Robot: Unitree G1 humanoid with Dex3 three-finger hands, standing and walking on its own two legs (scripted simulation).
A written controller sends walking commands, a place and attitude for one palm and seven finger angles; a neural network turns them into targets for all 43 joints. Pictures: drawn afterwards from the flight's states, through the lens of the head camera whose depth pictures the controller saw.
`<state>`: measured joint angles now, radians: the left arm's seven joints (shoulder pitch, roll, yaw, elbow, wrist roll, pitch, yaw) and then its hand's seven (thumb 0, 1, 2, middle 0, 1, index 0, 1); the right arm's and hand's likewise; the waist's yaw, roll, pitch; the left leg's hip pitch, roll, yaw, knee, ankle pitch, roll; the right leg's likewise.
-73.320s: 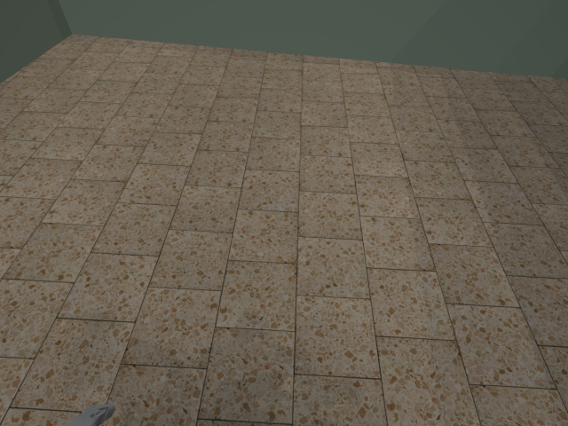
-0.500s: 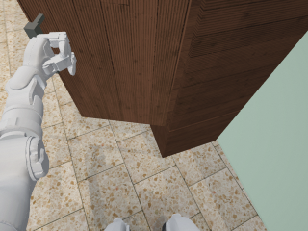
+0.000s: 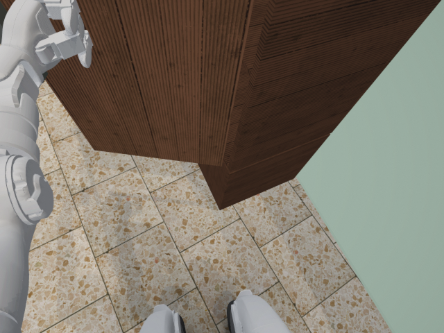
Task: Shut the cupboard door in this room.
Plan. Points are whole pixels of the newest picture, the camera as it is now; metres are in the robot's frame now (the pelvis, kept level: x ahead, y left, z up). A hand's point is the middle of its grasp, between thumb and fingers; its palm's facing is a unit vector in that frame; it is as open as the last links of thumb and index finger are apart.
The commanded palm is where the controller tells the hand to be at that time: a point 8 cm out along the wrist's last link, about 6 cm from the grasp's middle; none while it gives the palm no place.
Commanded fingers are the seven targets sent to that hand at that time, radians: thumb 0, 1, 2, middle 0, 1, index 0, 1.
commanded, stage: push the door shut along its arc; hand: left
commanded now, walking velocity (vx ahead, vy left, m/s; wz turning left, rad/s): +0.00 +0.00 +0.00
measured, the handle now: (20, 34) +0.60 +0.23 +0.13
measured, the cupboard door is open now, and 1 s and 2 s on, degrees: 59 42 42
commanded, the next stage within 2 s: pull the fist back off the door in 0.62 s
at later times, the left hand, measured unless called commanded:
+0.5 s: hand (95, 24) +0.59 +0.12 +0.15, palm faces -0.34 -0.94 -0.01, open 3.0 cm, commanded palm +0.62 +0.14 +0.14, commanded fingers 0.00 0.90 0.90 -1.30 -1.50 -1.30 -1.50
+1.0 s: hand (113, 15) +0.63 +0.09 +0.14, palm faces +0.07 -1.00 -0.05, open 2.9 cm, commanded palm +0.60 +0.12 +0.14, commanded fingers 0.00 0.90 0.90 -1.30 -1.50 -1.30 -1.50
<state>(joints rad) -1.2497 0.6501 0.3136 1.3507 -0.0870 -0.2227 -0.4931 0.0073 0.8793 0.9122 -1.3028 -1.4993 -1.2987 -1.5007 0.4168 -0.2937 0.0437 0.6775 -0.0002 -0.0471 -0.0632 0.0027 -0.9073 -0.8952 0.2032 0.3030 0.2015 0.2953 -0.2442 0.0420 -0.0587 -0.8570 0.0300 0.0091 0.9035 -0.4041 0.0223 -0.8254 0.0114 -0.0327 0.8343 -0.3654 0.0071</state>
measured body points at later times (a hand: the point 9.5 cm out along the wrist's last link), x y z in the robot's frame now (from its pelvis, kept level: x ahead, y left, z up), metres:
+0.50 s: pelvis +0.00 +0.00 -0.01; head +0.17 +0.02 +0.40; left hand +0.60 +0.17 +0.15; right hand -0.05 -0.27 -0.11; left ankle +0.01 +0.10 -0.69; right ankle +0.01 -0.13 -0.69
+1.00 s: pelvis +0.01 -0.01 -0.02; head +0.18 +0.00 +0.40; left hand +0.62 +0.15 +0.14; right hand -0.07 -0.24 -0.11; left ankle +0.01 +0.10 -0.69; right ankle +0.01 -0.13 -0.69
